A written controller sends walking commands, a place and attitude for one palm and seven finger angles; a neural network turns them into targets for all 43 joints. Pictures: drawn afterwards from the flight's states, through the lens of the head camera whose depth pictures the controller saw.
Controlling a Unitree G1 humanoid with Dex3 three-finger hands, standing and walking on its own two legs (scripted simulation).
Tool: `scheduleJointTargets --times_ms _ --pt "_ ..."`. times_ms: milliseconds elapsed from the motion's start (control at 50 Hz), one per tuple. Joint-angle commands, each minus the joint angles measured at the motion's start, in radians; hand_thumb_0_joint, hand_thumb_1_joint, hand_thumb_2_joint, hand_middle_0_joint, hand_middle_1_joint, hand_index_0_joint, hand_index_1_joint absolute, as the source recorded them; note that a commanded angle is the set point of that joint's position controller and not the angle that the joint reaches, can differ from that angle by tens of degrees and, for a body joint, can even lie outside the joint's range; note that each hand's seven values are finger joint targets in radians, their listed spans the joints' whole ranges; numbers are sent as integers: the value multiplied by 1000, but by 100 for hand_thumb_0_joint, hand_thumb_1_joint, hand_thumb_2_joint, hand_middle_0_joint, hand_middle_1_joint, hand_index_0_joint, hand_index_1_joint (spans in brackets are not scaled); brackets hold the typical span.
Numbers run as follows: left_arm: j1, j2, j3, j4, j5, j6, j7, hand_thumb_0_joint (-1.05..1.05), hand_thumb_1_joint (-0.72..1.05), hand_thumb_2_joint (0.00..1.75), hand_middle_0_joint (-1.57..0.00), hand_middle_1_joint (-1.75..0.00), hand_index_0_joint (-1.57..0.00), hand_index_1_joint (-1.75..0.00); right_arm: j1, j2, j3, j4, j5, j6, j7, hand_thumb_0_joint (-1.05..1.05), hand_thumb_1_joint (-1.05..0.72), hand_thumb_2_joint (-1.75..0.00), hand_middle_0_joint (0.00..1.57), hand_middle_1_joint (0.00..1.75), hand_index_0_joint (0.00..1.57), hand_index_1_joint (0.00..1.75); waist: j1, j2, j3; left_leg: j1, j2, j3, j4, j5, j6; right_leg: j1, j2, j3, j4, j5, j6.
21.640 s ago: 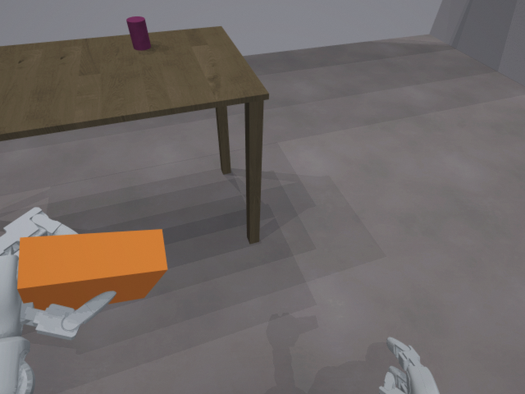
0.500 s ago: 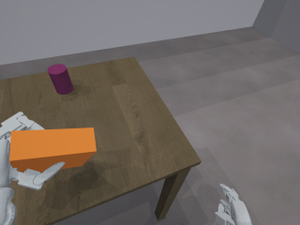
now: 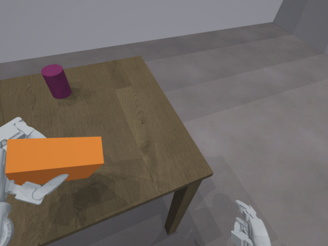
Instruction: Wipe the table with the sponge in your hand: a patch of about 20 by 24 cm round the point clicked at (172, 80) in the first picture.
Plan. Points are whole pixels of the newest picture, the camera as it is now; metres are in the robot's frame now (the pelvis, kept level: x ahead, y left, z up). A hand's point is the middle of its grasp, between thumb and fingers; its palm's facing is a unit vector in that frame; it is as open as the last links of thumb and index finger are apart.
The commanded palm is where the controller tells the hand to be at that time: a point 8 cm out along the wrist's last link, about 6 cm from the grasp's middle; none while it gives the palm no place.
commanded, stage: shuffle to correct the standing spot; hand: left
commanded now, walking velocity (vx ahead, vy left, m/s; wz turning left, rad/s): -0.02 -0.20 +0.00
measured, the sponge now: (70, 161) +0.24 +0.20 +0.13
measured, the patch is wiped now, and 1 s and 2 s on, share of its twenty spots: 0.00 0.00 0.00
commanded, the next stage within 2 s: none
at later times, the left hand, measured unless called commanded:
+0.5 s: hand (75, 167) +0.22 +0.18 +0.15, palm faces +0.33 -0.87 -0.37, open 9.2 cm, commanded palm +0.16 +0.22 +0.17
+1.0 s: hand (73, 165) +0.22 +0.19 +0.15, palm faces +0.32 -0.86 -0.40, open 9.2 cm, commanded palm +0.17 +0.22 +0.17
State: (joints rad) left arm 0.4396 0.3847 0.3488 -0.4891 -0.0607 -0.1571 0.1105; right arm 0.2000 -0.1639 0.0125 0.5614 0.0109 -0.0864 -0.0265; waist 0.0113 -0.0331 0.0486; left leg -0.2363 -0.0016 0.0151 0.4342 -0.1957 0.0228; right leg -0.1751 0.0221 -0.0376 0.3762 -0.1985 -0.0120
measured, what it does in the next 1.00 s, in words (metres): shifts its weight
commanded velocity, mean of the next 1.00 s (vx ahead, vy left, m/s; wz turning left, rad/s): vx -0.03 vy -0.20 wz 0.00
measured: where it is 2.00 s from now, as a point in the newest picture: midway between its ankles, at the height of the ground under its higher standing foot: outside the picture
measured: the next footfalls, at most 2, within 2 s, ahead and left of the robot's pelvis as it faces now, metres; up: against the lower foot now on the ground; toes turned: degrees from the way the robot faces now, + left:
none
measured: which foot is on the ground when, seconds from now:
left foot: down 0.00-1.00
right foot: down 0.00-1.00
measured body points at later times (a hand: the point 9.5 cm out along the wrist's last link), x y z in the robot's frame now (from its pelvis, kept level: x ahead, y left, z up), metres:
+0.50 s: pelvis +0.00 -0.06 -0.01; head +0.01 -0.05 +0.44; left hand +0.19 +0.22 +0.17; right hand +0.16 -0.31 -0.09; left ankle +0.02 +0.10 -0.74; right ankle +0.00 -0.11 -0.74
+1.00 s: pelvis +0.01 -0.06 -0.01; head +0.03 -0.04 +0.44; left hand +0.20 +0.23 +0.17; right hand +0.18 -0.29 -0.09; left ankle +0.02 +0.10 -0.74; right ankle +0.00 -0.11 -0.74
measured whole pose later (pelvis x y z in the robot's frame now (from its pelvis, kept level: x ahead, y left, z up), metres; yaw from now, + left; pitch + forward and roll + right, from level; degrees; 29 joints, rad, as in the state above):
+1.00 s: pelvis +0.01 -0.06 -0.01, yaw +0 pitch +0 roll -1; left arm 0.50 0.42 0.36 -0.54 -0.10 -0.11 0.10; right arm 0.20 -0.19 -0.01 0.56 0.02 -0.05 -0.04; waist 0.00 -0.01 0.04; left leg -0.28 0.08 -0.02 0.52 -0.25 -0.05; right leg -0.21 0.10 -0.07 0.45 -0.25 -0.09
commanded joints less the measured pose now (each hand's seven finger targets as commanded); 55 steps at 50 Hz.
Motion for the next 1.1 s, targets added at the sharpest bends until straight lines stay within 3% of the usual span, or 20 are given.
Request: scheduleJointTargets --times_ms 0,120,160,220,380,420,440,520,560,600,620,640,720,820,840,920,960,1020,1040,1080 --pt "-50 160 117 -241 -13 -68 11 0 10 130 -120 -160 -120 -160 -84 -156 -66 -158 6 -51 -12 0 -90 -90 20 30 20 30 -7 151 -168 26 162 -126 -84 127 -7 60 -58 43 -20 95 -2" --pt "-38 171 126 -245 -26 -54 8 0 10 130 -120 -160 -120 -160 -77 -158 -73 -155 9 -45 -18 0 -90 -90 20 30 20 30 -9 102 -185 36 151 -102 -23 125 3 37 -73 73 -22 143 -11" --pt "-29 157 111 -233 -31 -46 8 0 10 130 -120 -160 -120 -160 -82 -158 -71 -154 11 -45 -20 0 -90 -90 20 30 20 30 -13 116 -168 28 148 -94 -18 99 4 18 -76 83 -27 129 -14" --pt "-39 168 116 -245 -36 -38 6 0 10 130 -120 -160 -120 -160 -75 -162 -79 -153 13 -41 -22 0 -90 -90 20 30 20 30 -13 69 -178 32 130 -75 34 90 1 6 -99 110 -28 156 -27" --pt "-28 179 126 -250 -46 -22 19 0 10 130 -120 -160 -120 -160 -79 -158 -76 -145 15 -28 -27 0 -90 -90 20 30 20 30 -21 31 -140 23 93 -40 113 -33 3 -89 -152 178 -86 34 -42" --pt "-27 188 135 -254 -48 -25 20 0 10 130 -120 -160 -120 -160 -80 -158 -75 -146 14 -27 -27 0 -90 -90 20 30 20 30 -19 23 -139 21 98 -40 116 -2 5 -78 -154 171 -77 76 -32" --pt "-17 192 135 -252 -48 -24 24 0 10 130 -120 -160 -120 -160 -87 -157 -72 -139 18 -26 -27 0 -90 -90 20 30 20 30 -22 59 -138 26 103 -54 92 9 6 -80 -150 162 -66 69 -38" --pt "-19 189 136 -247 -44 -29 14 0 10 130 -120 -160 -120 -160 -81 -163 -75 -146 11 -23 -29 0 -90 -90 20 30 20 30 -14 48 -130 7 132 -63 63 50 15 -41 -114 139 -43 123 6" --pt "-11 173 120 -248 -44 -28 12 0 10 130 -120 -160 -120 -160 -80 -162 -74 -145 12 -23 -29 0 -90 -90 20 30 20 30 -16 86 -141 18 143 -72 41 74 18 -30 -102 126 -25 137 6" --pt "-16 189 137 -246 -41 -30 10 0 10 130 -120 -160 -120 -160 -76 -165 -77 -146 9 -20 -27 0 -90 -90 20 30 20 30 -13 73 -141 -4 147 -68 49 84 18 0 -101 120 -29 158 23" --pt "-12 186 135 -244 -41 -29 9 0 10 130 -120 -160 -120 -160 -69 -165 -80 -147 11 -19 -25 0 -90 -90 20 30 20 30 -13 51 -162 4 140 -58 70 111 14 20 -108 123 -24 199 18" --pt "-5 189 134 -247 -43 -27 11 0 10 130 -120 -160 -120 -160 -75 -162 -77 -144 14 -21 -24 0 -90 -90 20 30 20 30 -16 75 -167 18 138 -61 62 126 13 14 -113 118 -15 212 6" --pt "-3 190 137 -261 -45 -28 6 0 10 130 -120 -160 -120 -160 -70 -163 -79 -152 12 -18 -23 0 -90 -90 20 30 20 30 -14 49 -166 14 136 -56 81 94 11 8 -118 128 -25 201 13" --pt "-5 198 144 -277 -44 -29 8 0 10 130 -120 -160 -120 -160 -75 -159 -77 -153 10 -19 -25 0 -90 -90 20 30 20 30 -16 74 -160 19 147 -70 61 96 13 -4 -111 126 -19 180 2" --pt "-1 199 140 -275 -45 -27 10 0 10 130 -120 -160 -120 -160 -78 -159 -73 -146 12 -19 -26 0 -90 -90 20 30 20 30 -19 107 -152 17 150 -85 39 94 16 -9 -106 121 -15 163 -2" --pt "-5 191 139 -257 -42 -25 5 0 10 130 -120 -160 -120 -160 -73 -159 -76 -152 10 -17 -25 0 -90 -90 20 30 20 30 -15 72 -152 3 162 -86 44 95 17 10 -97 115 -18 164 11" --pt "-3 180 125 -271 -43 -25 5 0 10 130 -120 -160 -120 -160 -74 -158 -75 -152 11 -17 -26 0 -90 -90 20 30 20 30 -18 106 -162 24 167 -94 29 100 19 2 -93 113 -10 160 -2" --pt "-12 189 133 -266 -40 -24 4 0 10 130 -120 -160 -120 -160 -74 -162 -78 -154 10 -16 -24 0 -90 -90 20 30 20 30 -15 82 -157 11 165 -86 43 93 16 12 -99 119 -20 169 7" --pt "-14 184 122 -275 -41 -22 7 0 10 130 -120 -160 -120 -160 -74 -159 -75 -148 14 -17 -25 0 -90 -90 20 30 20 30 -21 107 -165 16 161 -95 28 96 15 15 -100 116 -12 163 -10" --pt "-6 192 134 -276 -40 -24 7 0 10 130 -120 -160 -120 -160 -76 -160 -76 -155 10 -18 -25 0 -90 -90 20 30 20 30 -16 102 -163 17 174 -100 25 107 19 15 -94 109 -13 161 -3"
